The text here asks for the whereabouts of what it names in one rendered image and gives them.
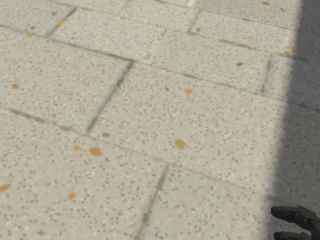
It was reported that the right robot hand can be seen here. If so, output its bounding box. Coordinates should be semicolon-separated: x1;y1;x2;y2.
271;206;320;240

